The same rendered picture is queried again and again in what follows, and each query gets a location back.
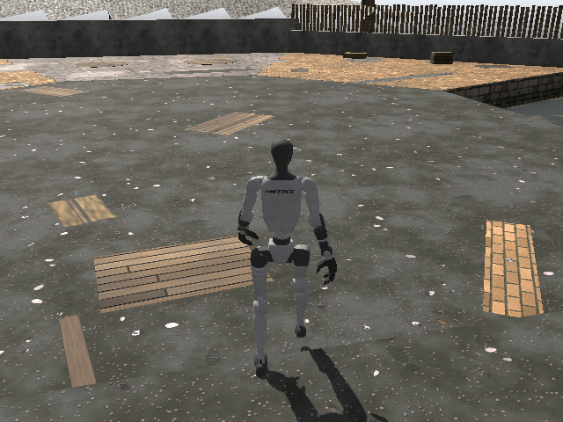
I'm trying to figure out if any robot right foot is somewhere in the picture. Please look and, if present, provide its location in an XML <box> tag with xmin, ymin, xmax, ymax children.
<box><xmin>295</xmin><ymin>325</ymin><xmax>307</xmax><ymax>338</ymax></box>

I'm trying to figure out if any right robot forearm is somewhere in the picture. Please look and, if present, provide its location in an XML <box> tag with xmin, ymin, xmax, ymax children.
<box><xmin>313</xmin><ymin>213</ymin><xmax>334</xmax><ymax>260</ymax></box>

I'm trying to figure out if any right robot upper arm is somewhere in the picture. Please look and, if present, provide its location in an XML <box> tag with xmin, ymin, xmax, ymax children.
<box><xmin>300</xmin><ymin>177</ymin><xmax>322</xmax><ymax>228</ymax></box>

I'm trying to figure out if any right robot hand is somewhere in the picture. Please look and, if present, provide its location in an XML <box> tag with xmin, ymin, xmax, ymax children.
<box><xmin>316</xmin><ymin>258</ymin><xmax>337</xmax><ymax>285</ymax></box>

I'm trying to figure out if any left robot forearm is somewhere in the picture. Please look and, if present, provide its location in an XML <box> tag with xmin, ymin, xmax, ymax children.
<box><xmin>238</xmin><ymin>208</ymin><xmax>250</xmax><ymax>235</ymax></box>

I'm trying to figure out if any left robot hand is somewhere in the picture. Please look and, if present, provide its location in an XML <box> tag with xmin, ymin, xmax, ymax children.
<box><xmin>238</xmin><ymin>230</ymin><xmax>259</xmax><ymax>246</ymax></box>

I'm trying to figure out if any robot torso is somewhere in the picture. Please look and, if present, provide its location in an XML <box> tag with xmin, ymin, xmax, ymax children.
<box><xmin>261</xmin><ymin>173</ymin><xmax>302</xmax><ymax>264</ymax></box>

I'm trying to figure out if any left robot upper arm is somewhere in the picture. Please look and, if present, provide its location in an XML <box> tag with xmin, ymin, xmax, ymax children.
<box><xmin>240</xmin><ymin>176</ymin><xmax>264</xmax><ymax>222</ymax></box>

